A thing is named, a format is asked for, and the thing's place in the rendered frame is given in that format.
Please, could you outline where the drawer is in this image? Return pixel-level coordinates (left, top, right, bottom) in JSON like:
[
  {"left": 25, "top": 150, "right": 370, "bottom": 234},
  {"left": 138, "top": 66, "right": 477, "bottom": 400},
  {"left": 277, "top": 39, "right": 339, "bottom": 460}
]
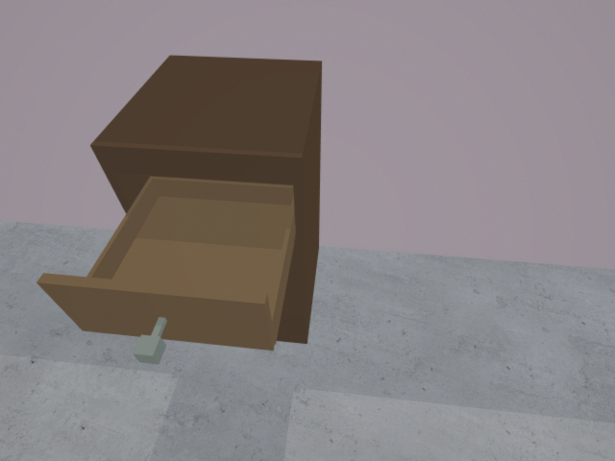
[{"left": 37, "top": 176, "right": 296, "bottom": 351}]

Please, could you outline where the cabinet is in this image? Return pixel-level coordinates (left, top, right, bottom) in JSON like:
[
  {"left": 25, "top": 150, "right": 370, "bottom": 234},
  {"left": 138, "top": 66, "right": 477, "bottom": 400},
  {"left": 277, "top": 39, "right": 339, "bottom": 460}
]
[{"left": 90, "top": 55, "right": 322, "bottom": 344}]

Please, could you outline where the handle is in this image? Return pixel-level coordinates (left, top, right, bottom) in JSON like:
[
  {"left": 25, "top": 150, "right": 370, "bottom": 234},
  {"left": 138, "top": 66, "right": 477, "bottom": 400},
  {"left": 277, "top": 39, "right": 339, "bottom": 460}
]
[{"left": 133, "top": 317, "right": 167, "bottom": 364}]

